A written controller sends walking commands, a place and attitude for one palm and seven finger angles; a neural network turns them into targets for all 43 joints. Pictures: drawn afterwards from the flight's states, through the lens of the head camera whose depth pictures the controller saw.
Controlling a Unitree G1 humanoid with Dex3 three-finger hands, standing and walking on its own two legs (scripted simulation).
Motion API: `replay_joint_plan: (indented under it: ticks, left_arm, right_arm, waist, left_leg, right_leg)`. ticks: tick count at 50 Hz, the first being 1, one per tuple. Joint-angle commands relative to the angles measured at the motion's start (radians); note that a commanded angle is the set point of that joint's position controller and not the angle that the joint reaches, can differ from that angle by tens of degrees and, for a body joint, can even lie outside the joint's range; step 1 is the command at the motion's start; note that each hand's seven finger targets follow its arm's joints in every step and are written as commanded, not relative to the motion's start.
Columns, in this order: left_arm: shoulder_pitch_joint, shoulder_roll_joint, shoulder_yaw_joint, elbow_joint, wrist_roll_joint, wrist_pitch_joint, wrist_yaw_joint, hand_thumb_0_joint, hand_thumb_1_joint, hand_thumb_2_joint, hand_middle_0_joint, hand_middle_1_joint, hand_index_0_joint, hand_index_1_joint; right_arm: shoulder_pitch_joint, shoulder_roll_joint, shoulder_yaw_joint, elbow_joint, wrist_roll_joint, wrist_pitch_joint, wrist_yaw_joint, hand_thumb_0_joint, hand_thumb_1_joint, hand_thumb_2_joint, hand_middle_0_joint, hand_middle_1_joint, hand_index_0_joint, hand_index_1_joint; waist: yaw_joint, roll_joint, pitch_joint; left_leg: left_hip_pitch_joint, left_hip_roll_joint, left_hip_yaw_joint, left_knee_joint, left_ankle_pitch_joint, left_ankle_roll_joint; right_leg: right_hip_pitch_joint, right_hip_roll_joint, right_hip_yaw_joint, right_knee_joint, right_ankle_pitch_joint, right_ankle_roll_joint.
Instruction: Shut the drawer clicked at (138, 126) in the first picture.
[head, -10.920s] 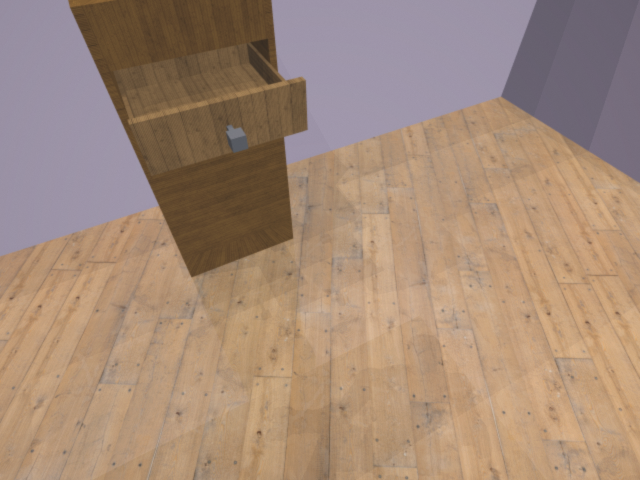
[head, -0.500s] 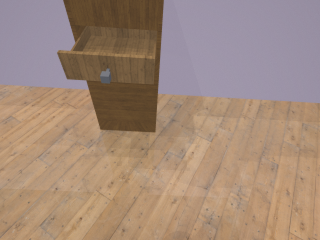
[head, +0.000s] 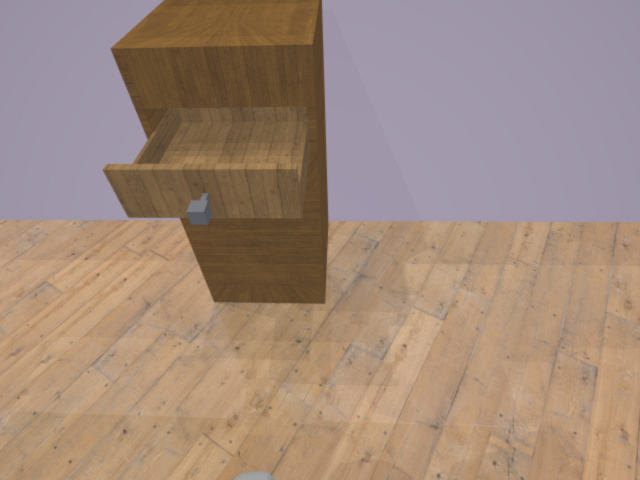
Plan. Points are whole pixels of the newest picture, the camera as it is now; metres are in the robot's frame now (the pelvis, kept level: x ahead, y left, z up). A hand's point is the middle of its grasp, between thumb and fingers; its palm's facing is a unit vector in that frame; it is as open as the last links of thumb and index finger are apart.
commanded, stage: take the last steps up to it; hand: left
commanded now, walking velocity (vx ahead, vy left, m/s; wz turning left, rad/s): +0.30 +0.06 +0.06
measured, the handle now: (201, 206) +0.62 +0.28 -0.03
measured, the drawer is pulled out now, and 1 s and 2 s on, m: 0.24 0.24 0.24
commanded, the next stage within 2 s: come to a stop and stand still in 0.50 s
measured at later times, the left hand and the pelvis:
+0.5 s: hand (161, 464) +0.19 +0.27 -0.18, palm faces +0.07 -0.98 -0.19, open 7.4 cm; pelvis +0.17 +0.08 -0.01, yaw -1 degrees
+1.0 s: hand (192, 376) +0.32 +0.25 -0.17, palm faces +0.03 -0.97 -0.25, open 7.2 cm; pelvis +0.23 +0.07 -0.01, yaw +0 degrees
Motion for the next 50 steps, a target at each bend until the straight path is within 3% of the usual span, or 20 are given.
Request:
replay_joint_plan:
  ticks: [1, 8, 10, 11, 12, 13, 14, 16, 18, 20, 29, 32, 34, 35, 36, 37, 39, 41, 43, 50]
  left_arm:
    - [0.084, 0.144, 0.027, -0.003, 0.001, -0.027, 0.005, 0.000, 0.900, 0.900, -0.200, -0.300, -0.200, -0.300]
    - [0.113, 0.166, 0.036, 0.036, 0.007, -0.020, 0.009, 0.000, 0.900, 0.900, -0.200, -0.300, -0.200, -0.300]
    - [0.099, 0.171, 0.043, 0.035, 0.008, -0.010, 0.010, 0.000, 0.900, 0.900, -0.200, -0.300, -0.200, -0.300]
    - [0.082, 0.172, 0.045, 0.035, 0.004, -0.006, 0.010, 0.000, 0.900, 0.900, -0.200, -0.300, -0.200, -0.300]
    - [0.092, 0.143, 0.038, 0.034, 0.001, -0.003, 0.006, 0.000, 0.900, 0.900, -0.200, -0.300, -0.200, -0.300]
    - [0.147, 0.078, 0.030, 0.018, -0.010, 0.002, -0.002, 0.000, 0.900, 0.900, -0.200, -0.300, -0.200, -0.300]
    - [0.081, 0.076, 0.018, -0.030, -0.006, 0.002, -0.002, 0.000, 0.900, 0.900, -0.200, -0.300, -0.200, -0.300]
    - [-0.010, 0.077, 0.025, -0.035, -0.006, 0.005, -0.002, 0.000, 0.900, 0.900, -0.200, -0.300, -0.200, -0.300]
    - [-0.017, 0.064, 0.029, -0.018, 0.003, 0.015, -0.015, 0.000, 0.900, 0.900, -0.200, -0.300, -0.200, -0.300]
    - [0.032, 0.045, 0.028, -0.003, 0.007, 0.031, -0.015, 0.000, 0.900, 0.900, -0.200, -0.300, -0.200, -0.300]
    - [-0.138, 0.073, 0.025, -0.090, 0.002, 0.051, -0.018, 0.000, 0.900, 0.900, -0.200, -0.300, -0.200, -0.300]
    - [-0.138, 0.065, 0.015, -0.086, 0.002, 0.041, -0.010, 0.000, 0.900, 0.900, -0.200, -0.300, -0.200, -0.300]
    - [-0.021, 0.130, 0.019, -0.043, 0.003, 0.025, 0.006, 0.000, 0.900, 0.900, -0.200, -0.300, -0.200, -0.300]
    - [0.011, 0.190, 0.025, -0.027, 0.000, 0.019, 0.017, 0.000, 0.900, 0.900, -0.200, -0.300, -0.200, -0.300]
    - [0.021, 0.237, 0.029, -0.025, -0.007, 0.022, 0.020, 0.000, 0.900, 0.900, -0.200, -0.300, -0.200, -0.300]
    - [0.020, 0.259, 0.037, -0.029, -0.009, 0.022, 0.026, 0.000, 0.900, 0.900, -0.200, -0.300, -0.200, -0.300]
    - [-0.045, 0.237, 0.042, -0.047, -0.005, 0.038, 0.040, 0.000, 0.900, 0.900, -0.200, -0.300, -0.200, -0.300]
    - [-0.107, 0.233, 0.048, -0.078, 0.002, 0.053, 0.048, 0.000, 0.900, 0.900, -0.200, -0.300, -0.200, -0.300]
    - [-0.163, 0.232, 0.053, -0.105, 0.004, 0.062, 0.047, 0.000, 0.900, 0.900, -0.200, -0.300, -0.200, -0.300]
    - [-0.203, 0.241, 0.062, -0.147, 0.020, 0.081, 0.033, 0.000, 0.900, 0.900, -0.200, -0.300, -0.200, -0.300]
  right_arm:
    - [-0.066, -0.006, -0.001, -0.083, 0.004, -0.019, 0.007, 0.000, -0.900, -0.900, 0.200, 0.300, 0.200, 0.300]
    - [-0.199, 0.001, 0.010, -0.138, 0.009, -0.042, 0.019, 0.000, -0.900, -0.900, 0.200, 0.300, 0.200, 0.300]
    - [-0.153, -0.013, 0.007, -0.127, 0.008, -0.053, 0.013, 0.000, -0.900, -0.900, 0.200, 0.300, 0.200, 0.300]
    - [-0.061, -0.031, 0.004, -0.097, 0.004, -0.062, 0.005, 0.000, -0.900, -0.900, 0.200, 0.300, 0.200, 0.300]
    - [0.075, -0.089, -0.009, -0.054, -0.001, -0.070, -0.008, 0.000, -0.900, -0.900, 0.200, 0.300, 0.200, 0.300]
    - [0.185, -0.205, -0.035, -0.030, -0.011, -0.077, -0.024, 0.000, -0.900, -0.900, 0.200, 0.300, 0.200, 0.300]
    - [0.254, -0.257, -0.038, -0.025, 0.006, -0.063, -0.033, 0.000, -0.900, -0.900, 0.200, 0.300, 0.200, 0.300]
    - [0.104, -0.174, -0.022, -0.048, 0.009, -0.065, -0.043, 0.000, -0.900, -0.900, 0.200, 0.300, 0.200, 0.300]
    - [0.012, -0.076, 0.008, -0.064, 0.008, -0.078, -0.044, 0.000, -0.900, -0.900, 0.200, 0.300, 0.200, 0.300]
    - [-0.011, -0.046, 0.008, -0.067, 0.009, -0.091, -0.046, 0.000, -0.900, -0.900, 0.200, 0.300, 0.200, 0.300]
    - [0.026, -0.082, 0.005, -0.038, 0.005, -0.080, -0.047, 0.000, -0.900, -0.900, 0.200, 0.300, 0.200, 0.300]
    - [0.028, -0.077, 0.012, -0.016, 0.002, -0.066, -0.054, 0.000, -0.900, -0.900, 0.200, 0.300, 0.200, 0.300]
    - [0.035, -0.047, 0.022, -0.002, 0.014, -0.063, -0.056, 0.000, -0.900, -0.900, 0.200, 0.300, 0.200, 0.300]
    - [0.073, -0.023, 0.024, -0.003, 0.024, -0.058, -0.054, 0.000, -0.900, -0.900, 0.200, 0.300, 0.200, 0.300]
    - [0.107, -0.014, 0.016, 0.001, 0.032, -0.041, -0.054, 0.000, -0.900, -0.900, 0.200, 0.300, 0.200, 0.300]
    - [0.104, -0.012, 0.010, -0.001, 0.034, -0.017, -0.061, 0.000, -0.900, -0.900, 0.200, 0.300, 0.200, 0.300]
    - [0.046, -0.035, 0.000, -0.021, 0.034, 0.008, -0.067, 0.000, -0.900, -0.900, 0.200, 0.300, 0.200, 0.300]
    - [0.014, -0.023, -0.002, -0.028, 0.028, 0.024, -0.061, 0.000, -0.900, -0.900, 0.200, 0.300, 0.200, 0.300]
    - [0.015, -0.022, -0.008, -0.042, 0.023, 0.045, -0.051, 0.000, -0.900, -0.900, 0.200, 0.300, 0.200, 0.300]
    - [0.018, -0.017, -0.001, -0.094, 0.017, 0.030, -0.031, 0.000, -0.900, -0.900, 0.200, 0.300, 0.200, 0.300]
  waist:
    - [0.029, -0.143, 0.131]
    - [0.053, -0.191, 0.141]
    - [0.027, -0.165, 0.115]
    - [-0.021, -0.120, 0.071]
    - [-0.069, -0.011, -0.014]
    - [-0.087, 0.249, -0.129]
    - [-0.105, 0.250, -0.109]
    - [-0.070, 0.154, -0.021]
    - [-0.016, 0.068, 0.081]
    - [0.019, 0.058, 0.056]
    - [0.008, 0.058, 0.102]
    - [0.015, 0.040, 0.081]
    - [0.064, -0.062, 0.005]
    - [0.048, -0.153, -0.060]
    - [0.033, -0.160, -0.066]
    - [0.042, -0.253, -0.130]
    - [0.047, -0.244, -0.094]
    - [0.039, -0.120, -0.077]
    - [0.019, -0.142, -0.065]
    - [0.017, -0.242, -0.056]
  left_leg:
    - [-0.110, 0.036, 0.009, -0.098, 0.066, -0.020]
    - [0.005, 0.014, 0.052, -0.364, 0.021, 0.008]
    - [0.138, -0.013, 0.076, -0.456, -0.003, 0.021]
    - [0.295, -0.040, 0.091, -0.534, 0.031, 0.027]
    - [0.502, -0.010, 0.051, -0.586, 0.035, 0.043]
    - [0.701, 0.247, -0.289, -0.650, 0.075, 0.123]
    - [0.676, 0.354, -0.449, -0.747, 0.104, 0.193]
    - [0.502, 0.333, -0.373, -0.802, -0.016, 0.205]
    - [0.327, 0.258, -0.223, -0.841, 0.072, 0.172]
    - [0.285, 0.216, -0.113, -0.852, 0.171, 0.162]
    - [0.360, 0.208, -0.042, -0.827, 0.312, 0.186]
    - [0.365, 0.178, -0.006, -0.693, 0.477, 0.145]
    - [0.307, 0.091, 0.036, -0.528, 0.421, 0.053]
    - [0.203, 0.017, 0.057, -0.458, 0.148, 0.006]
    - [0.186, -0.048, 0.066, -0.374, -0.217, -0.016]
    - [0.187, -0.055, 0.047, -0.217, -0.401, -0.028]
    - [0.139, -0.050, -0.041, -0.041, -0.429, -0.025]
    - [0.110, -0.059, -0.065, 0.058, -0.363, -0.028]
    - [0.126, -0.060, -0.062, 0.086, -0.298, -0.038]
    - [0.221, -0.066, 0.002, -0.236, -0.229, -0.025]
  right_leg:
    - [-0.025, -0.252, 0.171, -0.262, 0.014, -0.086]
    - [0.014, -0.270, 0.130, -0.183, 0.128, -0.089]
    - [-0.007, -0.259, 0.119, -0.100, 0.146, -0.077]
    - [-0.053, -0.224, 0.078, 0.025, 0.196, -0.057]
    - [-0.124, -0.160, 0.029, 0.257, 0.209, -0.028]
    - [-0.344, -0.026, -0.038, 0.558, -0.141, 0.021]
    - [-0.460, 0.018, 0.038, 0.752, -0.382, 0.018]
    - [-0.530, -0.062, 0.120, 0.888, -0.248, 0.004]
    - [-0.463, -0.099, 0.128, 0.837, -0.132, 0.019]
    - [-0.398, -0.098, 0.113, 0.771, -0.081, 0.037]
    - [-0.367, -0.076, 0.076, 0.397, -0.009, 0.055]
    - [-0.215, -0.029, 0.047, 0.231, 0.037, 0.047]
    - [0.024, -0.071, 0.106, 0.060, 0.452, 0.048]
    - [0.158, -0.216, 0.263, 0.114, 0.843, -0.018]
    - [0.159, -0.340, 0.294, 0.102, 1.094, -0.107]
    - [0.162, -0.385, 0.340, 0.084, 1.195, -0.181]
    - [0.089, -0.399, 0.351, 0.056, 1.103, -0.227]
    - [0.022, -0.369, 0.305, 0.043, 0.927, -0.207]
    - [-0.085, -0.337, 0.259, -0.001, 0.701, -0.177]
    - [-0.174, -0.246, 0.264, -0.111, -0.007, -0.117]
